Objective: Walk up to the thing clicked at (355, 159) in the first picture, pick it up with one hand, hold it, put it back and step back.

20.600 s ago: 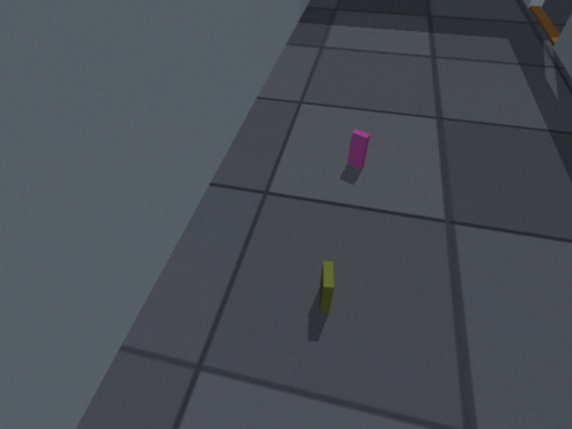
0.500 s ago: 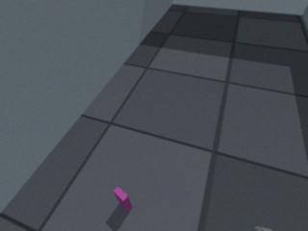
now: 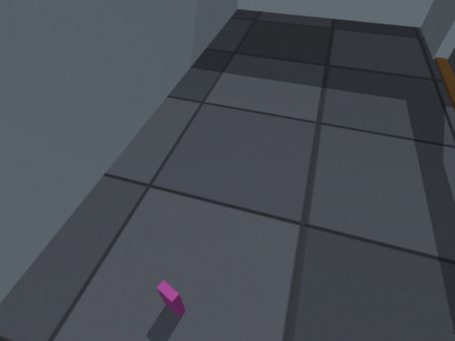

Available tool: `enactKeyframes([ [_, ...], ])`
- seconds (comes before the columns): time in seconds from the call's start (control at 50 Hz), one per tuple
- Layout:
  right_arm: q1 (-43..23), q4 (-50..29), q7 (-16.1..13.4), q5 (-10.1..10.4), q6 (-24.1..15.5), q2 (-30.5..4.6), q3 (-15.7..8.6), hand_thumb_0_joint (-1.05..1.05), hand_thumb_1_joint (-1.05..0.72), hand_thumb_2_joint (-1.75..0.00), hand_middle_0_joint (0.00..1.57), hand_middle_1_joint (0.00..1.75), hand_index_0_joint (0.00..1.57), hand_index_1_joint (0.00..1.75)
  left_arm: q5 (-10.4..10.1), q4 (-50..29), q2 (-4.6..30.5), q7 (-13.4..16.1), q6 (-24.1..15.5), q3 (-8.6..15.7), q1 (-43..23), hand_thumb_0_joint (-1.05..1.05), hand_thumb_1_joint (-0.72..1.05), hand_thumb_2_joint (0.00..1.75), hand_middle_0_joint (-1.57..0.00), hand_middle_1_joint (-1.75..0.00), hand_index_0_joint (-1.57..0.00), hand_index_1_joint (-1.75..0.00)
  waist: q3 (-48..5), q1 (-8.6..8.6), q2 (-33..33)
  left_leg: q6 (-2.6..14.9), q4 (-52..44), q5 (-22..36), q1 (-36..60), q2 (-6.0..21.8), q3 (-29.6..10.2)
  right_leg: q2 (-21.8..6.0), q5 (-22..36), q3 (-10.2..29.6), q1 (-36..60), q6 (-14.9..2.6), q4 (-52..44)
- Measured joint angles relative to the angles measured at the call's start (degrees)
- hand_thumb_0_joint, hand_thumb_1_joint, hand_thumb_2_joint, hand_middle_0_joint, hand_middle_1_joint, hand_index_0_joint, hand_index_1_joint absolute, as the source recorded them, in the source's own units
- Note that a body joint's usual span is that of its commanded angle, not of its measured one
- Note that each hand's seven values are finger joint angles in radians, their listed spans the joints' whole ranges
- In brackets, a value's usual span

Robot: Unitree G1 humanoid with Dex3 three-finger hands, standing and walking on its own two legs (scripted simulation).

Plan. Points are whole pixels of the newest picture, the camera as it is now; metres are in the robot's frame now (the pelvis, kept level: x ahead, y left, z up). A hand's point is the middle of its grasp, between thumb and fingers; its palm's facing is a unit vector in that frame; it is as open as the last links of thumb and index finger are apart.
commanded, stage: walk up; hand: left
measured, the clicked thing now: (171, 299) +0.42 +0.24 -0.68
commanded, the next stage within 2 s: stand in 0.20 s
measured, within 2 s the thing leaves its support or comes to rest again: neither
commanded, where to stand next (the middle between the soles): +0.03 -0.01 m, yaw +0 degrees
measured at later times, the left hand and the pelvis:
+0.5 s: hand out of the picture +0.08 +0.25 -0.16, palm faces -0.02 -0.94 -0.33, open 7.4 cm; pelvis +0.01 +0.00 +0.00, yaw +0 degrees
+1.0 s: hand out of the picture +0.08 +0.25 -0.16, palm faces -0.01 -0.94 -0.34, open 7.4 cm; pelvis +0.01 +0.00 +0.00, yaw +1 degrees
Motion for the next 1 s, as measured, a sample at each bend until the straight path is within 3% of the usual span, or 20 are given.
enactKeyframes([
  [1.0,-0.69,-1.4,-0.04,-0.07,0.05,0.03,0.53,0.01,-0.91,-0.89,0.21,0.3,0.2,0.3,0.23,-1.16,0.67,0.31,-0.11,-0.56,1.73,0.0,0.91,0.9,-0.21,-0.3,-0.2,-0.3,-0.57,0.52,0.34,-0.08,-0.89,-0.32,0.6,-0.33,-0.93,-0.33,-0.79,-0.93,0.93,0.08,-0.71],
])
